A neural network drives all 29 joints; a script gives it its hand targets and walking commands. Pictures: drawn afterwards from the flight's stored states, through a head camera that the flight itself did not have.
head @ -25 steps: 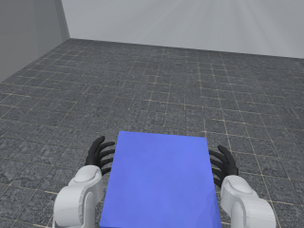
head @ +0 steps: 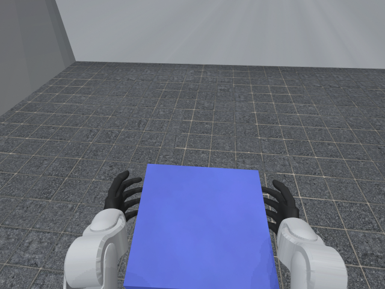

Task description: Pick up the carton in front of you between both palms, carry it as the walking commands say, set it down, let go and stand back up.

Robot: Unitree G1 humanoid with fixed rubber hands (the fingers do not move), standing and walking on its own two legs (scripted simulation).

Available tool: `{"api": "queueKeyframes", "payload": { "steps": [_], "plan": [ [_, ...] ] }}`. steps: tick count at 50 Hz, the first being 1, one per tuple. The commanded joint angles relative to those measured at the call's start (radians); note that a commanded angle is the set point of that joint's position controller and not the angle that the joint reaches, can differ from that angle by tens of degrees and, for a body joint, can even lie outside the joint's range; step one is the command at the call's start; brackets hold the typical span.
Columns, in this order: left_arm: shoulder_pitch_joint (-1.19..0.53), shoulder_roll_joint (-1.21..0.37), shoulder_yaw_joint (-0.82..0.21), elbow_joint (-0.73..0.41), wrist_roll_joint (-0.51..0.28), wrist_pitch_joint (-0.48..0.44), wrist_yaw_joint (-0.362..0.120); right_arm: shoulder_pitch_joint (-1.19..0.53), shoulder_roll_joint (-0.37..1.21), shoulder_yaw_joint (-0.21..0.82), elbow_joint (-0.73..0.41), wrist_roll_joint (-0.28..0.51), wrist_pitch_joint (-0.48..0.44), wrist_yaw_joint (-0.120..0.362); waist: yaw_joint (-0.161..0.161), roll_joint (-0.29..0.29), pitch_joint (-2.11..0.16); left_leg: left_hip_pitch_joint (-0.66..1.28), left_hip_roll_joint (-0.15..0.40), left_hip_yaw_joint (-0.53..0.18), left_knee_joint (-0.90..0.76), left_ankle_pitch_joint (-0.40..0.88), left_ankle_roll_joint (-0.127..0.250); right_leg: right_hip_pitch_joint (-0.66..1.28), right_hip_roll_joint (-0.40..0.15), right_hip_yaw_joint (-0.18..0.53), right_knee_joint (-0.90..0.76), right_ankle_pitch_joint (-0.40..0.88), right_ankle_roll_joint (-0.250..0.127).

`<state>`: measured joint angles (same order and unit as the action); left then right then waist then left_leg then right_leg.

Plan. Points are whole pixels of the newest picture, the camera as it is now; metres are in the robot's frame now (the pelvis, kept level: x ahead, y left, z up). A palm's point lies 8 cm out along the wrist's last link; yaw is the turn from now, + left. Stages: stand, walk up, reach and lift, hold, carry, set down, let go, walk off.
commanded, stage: carry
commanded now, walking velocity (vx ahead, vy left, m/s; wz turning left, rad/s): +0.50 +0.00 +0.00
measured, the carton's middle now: (197, 243) +0.22 +0.00 +0.02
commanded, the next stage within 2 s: none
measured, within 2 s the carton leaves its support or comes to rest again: neither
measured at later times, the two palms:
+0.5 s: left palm (144, 120) +0.56 +0.16 +0.10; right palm (248, 124) +0.54 -0.14 +0.09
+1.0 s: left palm (154, 74) +0.85 +0.17 +0.11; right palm (232, 78) +0.84 -0.13 +0.10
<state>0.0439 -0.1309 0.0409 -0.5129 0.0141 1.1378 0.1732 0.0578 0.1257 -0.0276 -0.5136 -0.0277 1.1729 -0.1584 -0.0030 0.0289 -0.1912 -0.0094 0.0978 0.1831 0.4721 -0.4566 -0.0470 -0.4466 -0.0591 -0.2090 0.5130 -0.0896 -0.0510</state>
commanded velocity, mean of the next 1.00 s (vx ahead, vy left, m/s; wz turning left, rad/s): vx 0.29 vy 0.00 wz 0.00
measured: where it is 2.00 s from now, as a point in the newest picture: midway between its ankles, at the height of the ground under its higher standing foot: (192, 236)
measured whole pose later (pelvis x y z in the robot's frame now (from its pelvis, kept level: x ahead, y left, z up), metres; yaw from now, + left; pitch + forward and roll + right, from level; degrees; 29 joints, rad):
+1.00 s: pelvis +0.62 +0.02 +0.00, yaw +0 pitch +0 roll -1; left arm 0.06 -0.13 0.01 -0.56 0.02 1.13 0.17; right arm 0.12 0.14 -0.03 -0.56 -0.04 1.13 -0.13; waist 0.01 0.01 -0.09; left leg 0.03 0.02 0.18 0.43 -0.45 0.02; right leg -0.42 -0.02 -0.23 0.45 0.05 -0.03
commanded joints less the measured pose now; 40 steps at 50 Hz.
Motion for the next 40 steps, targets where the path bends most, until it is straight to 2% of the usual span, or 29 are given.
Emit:
{"api": "queueKeyframes", "payload": {
  "steps": [1, 2, 3, 6, 7, 8, 9, 10, 11, 15, 17, 18, 21, 22, 23, 24, 25, 26, 27, 28, 29, 30, 31, 32, 33, 35, 37, 38, 40],
  "plan": [
    [-0.313, -0.586, -0.475, -0.024, -0.183, 0.021, -0.008, -0.383, 0.545, 0.501, -0.077, 0.181, 0.006, -0.004, 0.026, -0.216, -0.031, -0.724, -0.002, -0.149, 0.754, -0.018, 0.065, 0.502, -0.361, 0.635, -0.330, -0.156, -0.159],
    [-0.319, -0.654, -0.488, -0.036, -0.202, 0.011, -0.022, -0.374, 0.610, 0.509, -0.094, 0.196, -0.009, 0.006, 0.017, -0.113, -0.068, -0.662, 0.034, -0.176, 0.700, 0.070, 0.062, 0.435, -0.329, 0.528, -0.317, -0.125, -0.110],
    [-0.375, -0.702, -0.518, -0.058, -0.216, -0.001, -0.035, -0.383, 0.660, 0.491, -0.082, 0.177, -0.023, 0.012, 0.016, -0.060, -0.093, -0.626, 0.040, -0.177, 0.649, 0.137, 0.059, 0.423, -0.318, 0.468, -0.350, -0.170, -0.074],
    [-0.365, -0.739, -0.527, -0.042, -0.222, -0.031, -0.055, -0.361, 0.721, 0.510, -0.040, 0.160, -0.051, 0.027, 0.015, -0.152, -0.087, -0.620, 0.033, -0.131, 0.544, 0.264, 0.052, 0.400, -0.258, 0.304, -0.403, -0.174, -0.047],
    [-0.380, -0.758, -0.543, -0.084, -0.230, -0.040, -0.065, -0.365, 0.734, 0.521, -0.067, 0.154, -0.066, 0.028, 0.014, -0.113, -0.090, -0.636, 0.036, -0.132, 0.518, 0.301, 0.054, 0.431, -0.251, 0.281, -0.398, -0.135, -0.047],
    [-0.395, -0.764, -0.554, -0.098, -0.240, -0.047, -0.070, -0.367, 0.755, 0.527, -0.072, 0.163, -0.074, 0.030, 0.014, -0.120, -0.095, -0.662, 0.032, -0.121, 0.480, 0.316, 0.050, 0.464, -0.247, 0.264, -0.406, -0.099, -0.055],
    [-0.391, -0.750, -0.550, -0.123, -0.242, -0.051, -0.073, -0.350, 0.754, 0.532, -0.072, 0.165, -0.078, 0.027, 0.012, -0.135, -0.091, -0.661, 0.019, -0.102, 0.465, 0.345, 0.048, 0.487, -0.218, 0.224, -0.390, 0.001, -0.022],
    [-0.382, -0.734, -0.551, -0.128, -0.240, -0.051, -0.073, -0.333, 0.733, 0.532, -0.079, 0.152, -0.081, 0.023, 0.012, -0.150, -0.076, -0.686, 0.008, -0.087, 0.433, 0.350, 0.044, 0.522, -0.213, 0.195, -0.388, 0.043, -0.025],
    [-0.347, -0.717, -0.544, -0.122, -0.237, -0.049, -0.073, -0.337, 0.717, 0.540, -0.120, 0.155, -0.081, 0.020, 0.011, -0.167, -0.074, -0.713, 0.009, -0.079, 0.402, 0.356, 0.045, 0.571, -0.217, 0.201, -0.383, 0.063, -0.029],
    [-0.290, -0.644, -0.526, -0.130, -0.212, -0.034, -0.044, -0.314, 0.627, 0.532, -0.152, 0.159, -0.062, 0.002, 0.015, -0.131, -0.008, -0.721, 0.000, -0.041, 0.272, 0.405, 0.044, 0.582, -0.188, 0.117, -0.367, 0.189, -0.049],
    [-0.251, -0.586, -0.491, -0.097, -0.186, -0.016, -0.027, -0.300, 0.579, 0.524, -0.128, 0.156, -0.038, -0.003, 0.027, -0.144, 0.052, -0.732, -0.014, -0.016, 0.211, 0.400, 0.044, 0.595, -0.178, 0.139, -0.364, 0.241, -0.048],
    [-0.216, -0.569, -0.484, -0.066, -0.176, -0.007, -0.028, -0.297, 0.559, 0.524, -0.125, 0.154, -0.031, -0.008, 0.027, -0.168, 0.058, -0.716, -0.025, 0.010, 0.139, 0.407, 0.052, 0.610, -0.172, 0.083, -0.348, 0.305, -0.052],
    [-0.246, -0.542, -0.472, -0.057, -0.157, 0.011, -0.016, -0.305, 0.529, 0.505, -0.092, 0.160, -0.009, -0.004, 0.020, -0.193, 0.100, -0.572, -0.066, 0.068, 0.044, 0.405, 0.071, 0.577, -0.185, 0.037, -0.290, 0.592, -0.043],
    [-0.238, -0.540, -0.463, -0.045, -0.147, 0.014, -0.014, -0.281, 0.539, 0.511, -0.059, 0.169, -0.006, 0.001, 0.014, -0.215, 0.064, -0.445, -0.098, 0.099, 0.036, 0.370, 0.082, 0.568, -0.154, 0.009, -0.167, 0.700, -0.018],
    [-0.272, -0.550, -0.477, -0.075, -0.144, 0.009, -0.017, -0.291, 0.553, 0.503, -0.074, 0.167, -0.017, 0.006, -0.012, -0.195, -0.014, -0.258, -0.128, 0.111, -0.014, 0.383, 0.103, 0.503, -0.126, -0.040, 0.018, 0.681, 0.015],
    [-0.311, -0.578, -0.495, -0.097, -0.162, 0.001, -0.020, -0.322, 0.576, 0.515, -0.088, 0.180, -0.023, 0.013, -0.031, -0.124, -0.094, 0.003, -0.048, -0.009, -0.012, 0.328, 0.125, 0.324, -0.084, -0.008, 0.227, 0.512, 0.047],
    [-0.321, -0.608, -0.528, -0.128, -0.175, 0.004, -0.026, -0.306, 0.580, 0.497, -0.081, 0.182, -0.031, 0.019, -0.037, 0.211, -0.232, 0.214, 0.232, -0.483, -0.115, 0.212, 0.224, 0.088, 0.015, -0.004, 0.542, 0.129, 0.082],
    [-0.328, -0.657, -0.554, -0.152, -0.194, -0.005, -0.033, -0.313, 0.641, 0.518, -0.095, 0.194, -0.041, 0.033, -0.014, 0.323, -0.232, 0.329, 0.330, -0.705, -0.201, 0.468, 0.321, -0.149, 0.111, 0.103, 0.759, -0.330, 0.074],
    [-0.346, -0.696, -0.573, -0.119, -0.193, -0.014, -0.042, -0.310, 0.700, 0.522, -0.065, 0.205, -0.049, 0.047, -0.025, 0.205, -0.215, 0.272, 0.309, -0.611, -0.202, 0.565, 0.304, -0.187, 0.043, 0.194, 0.847, -0.336, 0.038],
    [-0.338, -0.753, -0.565, -0.118, -0.204, -0.034, -0.055, -0.342, 0.738, 0.551, -0.108, 0.206, -0.066, 0.058, -0.018, 0.080, -0.202, 0.220, 0.304, -0.517, -0.171, 0.595, 0.277, -0.214, -0.004, 0.217, 0.829, -0.323, 0.023],
    [-0.363, -0.793, -0.578, -0.103, -0.203, -0.046, -0.064, -0.331, 0.764, 0.550, -0.121, 0.199, -0.082, 0.071, -0.012, 0.006, -0.179, 0.126, 0.268, -0.425, -0.196, 0.548, 0.208, -0.151, -0.052, 0.228, 0.722, -0.258, 0.027],
    [-0.334, -0.828, -0.588, -0.084, -0.193, -0.056, -0.071, -0.364, 0.792, 0.569, -0.134, 0.212, -0.096, 0.080, -0.009, 0.009, -0.148, 0.049, 0.228, -0.344, -0.238, 0.510, 0.163, -0.114, -0.071, 0.219, 0.671, -0.188, 0.027],
    [-0.318, -0.851, -0.592, -0.064, -0.190, -0.068, -0.075, -0.342, 0.790, 0.556, -0.103, 0.201, -0.105, 0.085, -0.006, 0.062, -0.118, 0.027, 0.208, -0.288, -0.236, 0.564, 0.148, -0.115, -0.064, 0.197, 0.620, -0.168, 0.035],
    [-0.235, -0.853, -0.579, 0.027, -0.176, -0.071, -0.076, -0.300, 0.769, 0.560, -0.093, 0.183, -0.113, 0.089, 0.000, 0.045, -0.100, 0.041, 0.205, -0.264, -0.234, 0.703, 0.142, -0.131, -0.046, 0.160, 0.553, -0.180, 0.035],
    [-0.195, -0.838, -0.566, 0.048, -0.132, -0.080, -0.073, -0.279, 0.750, 0.565, -0.079, 0.167, -0.115, 0.093, 0.002, 0.078, -0.090, 0.050, 0.185, -0.182, -0.225, 0.813, 0.141, -0.129, -0.030, 0.131, 0.488, -0.157, 0.040],
    [-0.216, -0.833, -0.570, 0.000, -0.122, -0.096, -0.070, -0.285, 0.740, 0.575, -0.104, 0.173, -0.123, 0.102, -0.003, 0.081, -0.084, 0.062, 0.162, -0.107, -0.204, 0.993, 0.132, -0.123, -0.005, 0.095, 0.414, -0.108, 0.060],
    [-0.200, -0.819, -0.574, -0.041, -0.117, -0.097, -0.059, -0.242, 0.715, 0.562, -0.101, 0.185, -0.120, 0.107, 0.004, 0.095, -0.065, 0.043, 0.126, -0.044, -0.219, 1.033, 0.134, -0.090, 0.024, 0.071, 0.281, -0.054, 0.076],
    [-0.222, -0.819, -0.600, -0.046, -0.131, -0.090, -0.057, -0.205, 0.703, 0.540, -0.088, 0.180, -0.119, 0.104, 0.002, 0.139, -0.063, 0.037, 0.121, -0.015, -0.218, 1.039, 0.122, -0.074, 0.022, 0.070, 0.228, -0.034, 0.077],
    [-0.217, -0.786, -0.608, -0.059, -0.144, -0.077, -0.052, -0.200, 0.671, 0.535, -0.107, 0.174, -0.108, 0.095, 0.006, 0.135, -0.011, 0.016, 0.114, 0.027, -0.229, 1.030, 0.119, -0.066, 0.036, 0.026, 0.136, 0.058, 0.079]
  ]
}}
